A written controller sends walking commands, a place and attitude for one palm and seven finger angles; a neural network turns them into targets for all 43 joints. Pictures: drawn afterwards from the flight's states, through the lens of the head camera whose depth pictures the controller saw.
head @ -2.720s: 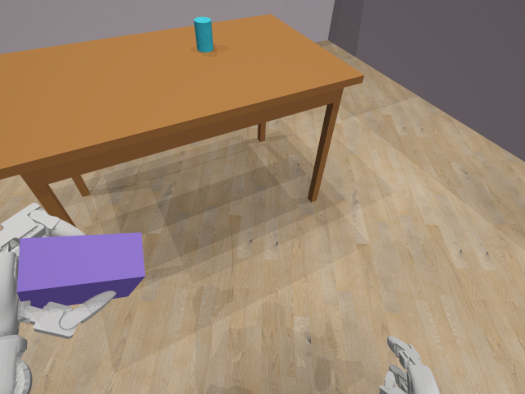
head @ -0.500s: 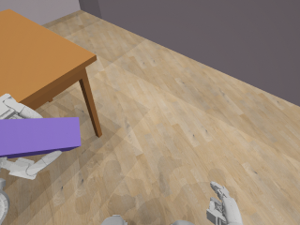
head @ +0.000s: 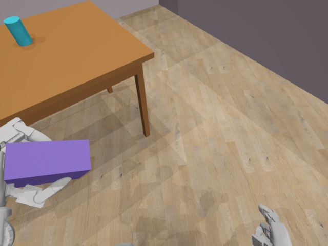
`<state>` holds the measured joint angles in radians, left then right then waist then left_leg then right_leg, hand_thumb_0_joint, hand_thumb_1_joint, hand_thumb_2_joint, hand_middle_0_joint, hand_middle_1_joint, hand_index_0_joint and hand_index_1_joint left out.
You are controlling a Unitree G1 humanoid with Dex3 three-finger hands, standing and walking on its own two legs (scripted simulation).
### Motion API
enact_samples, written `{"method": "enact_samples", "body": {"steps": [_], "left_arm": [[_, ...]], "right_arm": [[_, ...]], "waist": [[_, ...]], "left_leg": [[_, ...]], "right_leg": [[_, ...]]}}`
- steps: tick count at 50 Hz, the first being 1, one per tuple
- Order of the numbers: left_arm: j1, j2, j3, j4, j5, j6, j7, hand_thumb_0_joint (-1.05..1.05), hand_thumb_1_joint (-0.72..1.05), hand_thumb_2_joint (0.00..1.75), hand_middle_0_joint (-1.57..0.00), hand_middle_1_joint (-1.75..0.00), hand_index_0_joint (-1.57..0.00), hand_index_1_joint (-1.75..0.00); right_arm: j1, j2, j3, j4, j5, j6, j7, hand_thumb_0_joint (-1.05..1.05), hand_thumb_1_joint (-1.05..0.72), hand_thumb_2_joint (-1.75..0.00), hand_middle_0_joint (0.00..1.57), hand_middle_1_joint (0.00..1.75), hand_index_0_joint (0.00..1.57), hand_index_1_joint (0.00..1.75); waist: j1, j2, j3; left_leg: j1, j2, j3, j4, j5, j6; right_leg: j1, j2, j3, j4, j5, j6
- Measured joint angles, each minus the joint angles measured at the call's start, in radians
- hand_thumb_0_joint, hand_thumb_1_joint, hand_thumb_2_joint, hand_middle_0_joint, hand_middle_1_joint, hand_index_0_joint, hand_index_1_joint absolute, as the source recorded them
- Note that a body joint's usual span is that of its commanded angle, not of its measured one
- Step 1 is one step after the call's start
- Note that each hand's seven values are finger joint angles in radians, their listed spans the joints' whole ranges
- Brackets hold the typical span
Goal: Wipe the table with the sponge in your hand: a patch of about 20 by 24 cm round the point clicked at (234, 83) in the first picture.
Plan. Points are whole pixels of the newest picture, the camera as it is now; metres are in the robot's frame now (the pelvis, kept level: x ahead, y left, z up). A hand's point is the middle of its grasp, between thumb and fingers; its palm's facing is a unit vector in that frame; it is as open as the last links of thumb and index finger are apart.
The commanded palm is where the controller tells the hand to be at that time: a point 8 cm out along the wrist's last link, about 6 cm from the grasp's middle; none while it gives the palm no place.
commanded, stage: turn to face it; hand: left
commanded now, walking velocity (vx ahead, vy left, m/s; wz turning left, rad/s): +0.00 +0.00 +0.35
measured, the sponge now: (60, 163) +0.24 +0.19 +0.15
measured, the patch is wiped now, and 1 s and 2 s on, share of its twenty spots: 0.00 0.00 0.00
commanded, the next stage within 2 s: take the last steps up to it in 0.24 s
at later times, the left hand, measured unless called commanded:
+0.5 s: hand (8, 241) +0.12 +0.21 +0.17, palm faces +0.57 -0.69 -0.44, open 9.5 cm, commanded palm +0.06 +0.25 +0.18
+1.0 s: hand out of the picture +0.06 +0.23 +0.18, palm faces +0.63 -0.68 -0.37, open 9.5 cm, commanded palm +0.01 +0.26 +0.18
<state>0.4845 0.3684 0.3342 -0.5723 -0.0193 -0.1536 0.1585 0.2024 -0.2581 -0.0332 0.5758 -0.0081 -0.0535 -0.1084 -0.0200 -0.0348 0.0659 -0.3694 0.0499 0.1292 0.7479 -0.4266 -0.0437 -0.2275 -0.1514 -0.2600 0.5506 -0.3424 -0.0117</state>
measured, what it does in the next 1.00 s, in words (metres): steps on the spot: left foot, then right foot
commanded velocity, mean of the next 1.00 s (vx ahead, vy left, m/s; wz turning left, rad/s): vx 0.20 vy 0.07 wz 0.16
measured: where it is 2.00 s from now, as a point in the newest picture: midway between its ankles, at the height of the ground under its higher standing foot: outside the picture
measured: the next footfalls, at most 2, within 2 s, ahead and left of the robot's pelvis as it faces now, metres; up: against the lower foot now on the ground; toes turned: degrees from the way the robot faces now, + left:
left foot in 0.06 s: +0.01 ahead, +0.14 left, +0.00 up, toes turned +9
right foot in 0.40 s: +0.05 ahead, -0.12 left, +0.00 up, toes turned +3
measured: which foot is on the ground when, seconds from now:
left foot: up 0.00-0.04, down 0.06-0.40, up 0.42-1.00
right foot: down 0.00-0.06, up 0.08-0.38, down 0.40-1.00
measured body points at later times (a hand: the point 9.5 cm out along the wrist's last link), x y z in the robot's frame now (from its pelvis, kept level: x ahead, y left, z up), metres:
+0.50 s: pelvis -0.05 -0.06 -0.01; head -0.03 -0.10 +0.44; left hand +0.08 +0.24 +0.19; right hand +0.16 -0.23 -0.12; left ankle -0.07 +0.10 -0.67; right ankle +0.01 -0.12 -0.74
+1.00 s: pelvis -0.08 -0.06 +0.01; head -0.08 -0.06 +0.46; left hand +0.02 +0.26 +0.20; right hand +0.14 -0.26 -0.07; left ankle -0.12 +0.07 -0.72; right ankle +0.01 -0.12 -0.74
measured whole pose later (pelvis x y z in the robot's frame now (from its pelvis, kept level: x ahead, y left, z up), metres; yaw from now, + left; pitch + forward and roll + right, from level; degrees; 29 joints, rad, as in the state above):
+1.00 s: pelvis -0.08 -0.06 +0.01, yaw +15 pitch +0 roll +3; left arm 0.46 0.34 0.32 -0.43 -0.01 -0.21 0.17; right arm 0.26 -0.24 -0.03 0.61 -0.01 -0.09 -0.07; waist 0.02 -0.05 -0.04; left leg -0.25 0.02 0.13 0.56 -0.40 0.02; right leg -0.30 -0.08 -0.18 0.42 -0.15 -0.07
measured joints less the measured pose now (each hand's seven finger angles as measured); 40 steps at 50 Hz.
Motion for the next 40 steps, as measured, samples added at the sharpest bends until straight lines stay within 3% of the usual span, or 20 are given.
{"method": "enact_samples", "body": {"steps": [3, 4, 6, 9, 14, 19, 21, 23, 26, 28, 33, 40], "left_arm": [[0.032, 0.032, 0.050, -0.075, -0.018, -0.023, 0.020, -0.01, -0.44, 0.99, -0.81, -1.33, -0.82, -1.33], [0.026, 0.047, 0.065, -0.074, -0.026, -0.030, 0.024, -0.01, -0.44, 0.99, -0.81, -1.33, -0.82, -1.33], [0.007, 0.064, 0.076, -0.035, -0.018, -0.048, 0.016, -0.01, -0.44, 0.99, -0.81, -1.33, -0.82, -1.33], [0.015, 0.061, 0.074, 0.008, -0.008, -0.032, -0.002, -0.01, -0.44, 0.99, -0.81, -1.33, -0.82, -1.33], [0.051, 0.023, 0.043, -0.022, -0.014, -0.015, -0.013, -0.01, -0.44, 0.99, -0.81, -1.33, -0.82, -1.33], [0.027, 0.009, 0.027, 0.017, -0.018, -0.015, -0.017, -0.01, -0.44, 0.99, -0.81, -1.33, -0.82, -1.33], [-0.013, -0.007, 0.021, 0.063, -0.008, -0.012, -0.016, -0.01, -0.44, 0.99, -0.81, -1.33, -0.82, -1.33], [-0.056, -0.026, -0.001, 0.111, -0.004, 0.002, -0.016, -0.01, -0.44, 0.99, -0.81, -1.33, -0.82, -1.33], [-0.071, -0.057, -0.017, 0.163, -0.002, 0.002, -0.024, -0.01, -0.44, 0.99, -0.81, -1.33, -0.82, -1.33], [-0.051, -0.057, -0.019, 0.178, 0.001, -0.011, -0.030, -0.01, -0.44, 0.99, -0.81, -1.33, -0.82, -1.33], [-0.017, -0.013, -0.018, 0.181, 0.004, -0.045, -0.037, -0.01, -0.44, 0.99, -0.81, -1.33, -0.82, -1.33], [0.021, 0.010, 0.017, 0.131, 0.001, -0.077, -0.015, -0.01, -0.44, 0.99, -0.81, -1.34, -0.82, -1.33]], "right_arm": [[-0.009, -0.009, -0.009, -0.042, 0.000, 0.007, 0.005, 0.01, -0.91, -0.90, 0.20, 0.30, 0.20, 0.30], [-0.021, 0.006, -0.016, -0.040, 0.001, 0.006, 0.008, 0.01, -0.91, -0.90, 0.20, 0.30, 0.20, 0.30], [-0.031, 0.042, -0.015, -0.028, 0.007, -0.001, 0.027, 0.01, -0.91, -0.90, 0.20, 0.30, 0.20, 0.30], [-0.019, 0.083, 0.014, -0.015, 0.013, -0.014, 0.062, 0.01, -0.91, -0.90, 0.20, 0.30, 0.20, 0.30], [0.014, 0.116, 0.054, -0.005, 0.012, -0.050, 0.083, 0.01, -0.90, -0.90, 0.20, 0.30, 0.20, 0.30], [0.020, 0.116, 0.071, 0.021, 0.009, -0.066, 0.075, 0.01, -0.90, -0.90, 0.21, 0.30, 0.20, 0.30], [0.005, 0.099, 0.068, 0.037, 0.011, -0.058, 0.072, 0.01, -0.90, -0.90, 0.21, 0.30, 0.20, 0.30], [-0.011, 0.080, 0.058, 0.068, 0.008, -0.044, 0.065, 0.01, -0.90, -0.90, 0.21, 0.30, 0.20, 0.30], [-0.023, 0.049, 0.045, 0.096, -0.001, -0.018, 0.061, 0.01, -0.90, -0.90, 0.21, 0.30, 0.20, 0.30], [-0.025, 0.033, 0.036, 0.094, -0.003, -0.008, 0.055, 0.01, -0.90, -0.90, 0.21, 0.30, 0.20, 0.30], [-0.007, -0.006, -0.003, 0.073, -0.001, -0.005, 0.044, 0.01, -0.91, -0.90, 0.20, 0.30, 0.20, 0.30], [0.038, -0.040, -0.036, 0.059, 0.002, -0.013, 0.039, 0.01, -0.91, -0.90, 0.20, 0.30, 0.20, 0.30]], "waist": [[-0.006, 0.006, -0.008], [-0.010, -0.008, -0.004], [-0.012, -0.015, 0.005], [-0.014, 0.006, -0.009], [0.017, 0.033, -0.011], [0.054, 0.071, -0.015], [0.065, 0.104, -0.008], [0.060, 0.107, -0.007], [0.050, 0.084, -0.019], [0.029, 0.071, -0.029], [-0.005, 0.049, -0.044], [0.011, 0.021, -0.074]], "left_leg": [[0.105, -0.014, 0.016, -0.212, 0.187, 0.019], [0.100, -0.023, 0.017, -0.199, 0.173, 0.035], [0.096, -0.025, -0.004, -0.169, 0.122, 0.049], [0.101, -0.005, -0.052, -0.199, 0.133, 0.041], [0.108, 0.006, -0.103, -0.229, 0.173, 0.019], [0.080, 0.005, -0.145, -0.184, 0.172, -0.010], [0.046, 0.017, -0.160, -0.101, 0.102, 0.001], [-0.026, -0.017, -0.175, 0.106, -0.014, 0.018], [-0.109, -0.050, -0.151, 0.382, 0.052, 0.009], [-0.134, -0.045, -0.134, 0.458, 0.107, 0.002], [-0.111, -0.020, -0.116, 0.382, 0.144, 0.006], [-0.018, -0.014, -0.069, 0.122, 0.082, 0.026]], "right_leg": [[-0.072, -0.014, -0.005, 0.132, -0.041, 0.018], [-0.112, -0.018, 0.037, 0.227, -0.083, 0.036], [-0.181, 0.027, 0.126, 0.419, -0.214, 0.053], [-0.246, 0.081, 0.160, 0.501, -0.200, 0.074], [-0.233, 0.101, 0.169, 0.345, -0.064, 0.087], [-0.101, 0.127, 0.161, 0.125, -0.029, 0.091], [-0.074, 0.145, 0.138, 0.074, 0.048, 0.015], [-0.079, 0.131, 0.121, 0.090, 0.050, -0.047], [-0.065, 0.106, 0.118, 0.037, 0.079, -0.067], [-0.058, 0.100, 0.114, -0.013, 0.112, -0.070], [-0.045, 0.095, 0.086, -0.121, 0.180, -0.078], [-0.045, 0.089, 0.075, -0.211, 0.243, -0.080]]}}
